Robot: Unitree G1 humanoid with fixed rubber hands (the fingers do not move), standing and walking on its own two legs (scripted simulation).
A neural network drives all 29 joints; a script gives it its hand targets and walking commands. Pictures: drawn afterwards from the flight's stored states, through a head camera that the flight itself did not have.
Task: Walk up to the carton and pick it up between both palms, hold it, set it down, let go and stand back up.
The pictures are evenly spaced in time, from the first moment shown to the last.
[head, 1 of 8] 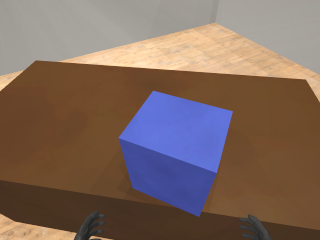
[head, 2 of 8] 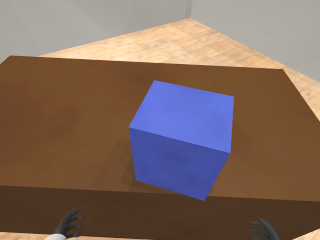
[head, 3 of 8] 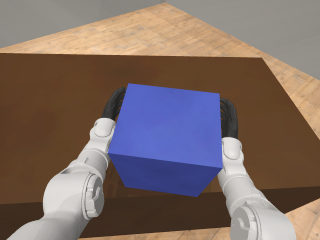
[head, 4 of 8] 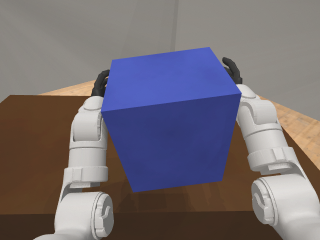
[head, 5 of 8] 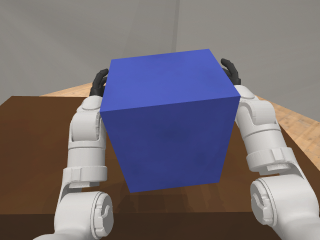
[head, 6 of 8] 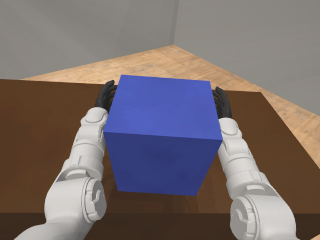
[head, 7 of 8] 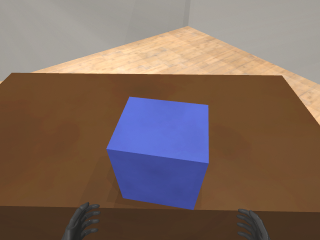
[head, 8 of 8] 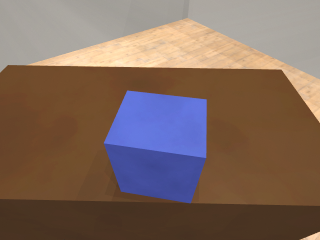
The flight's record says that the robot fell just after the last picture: no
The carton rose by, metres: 0.21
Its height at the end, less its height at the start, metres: +0.00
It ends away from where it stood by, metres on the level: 0.05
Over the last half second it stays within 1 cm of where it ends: yes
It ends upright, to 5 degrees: yes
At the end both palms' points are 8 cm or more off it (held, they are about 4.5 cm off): yes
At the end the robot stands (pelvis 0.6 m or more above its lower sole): yes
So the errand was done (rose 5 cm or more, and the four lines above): yes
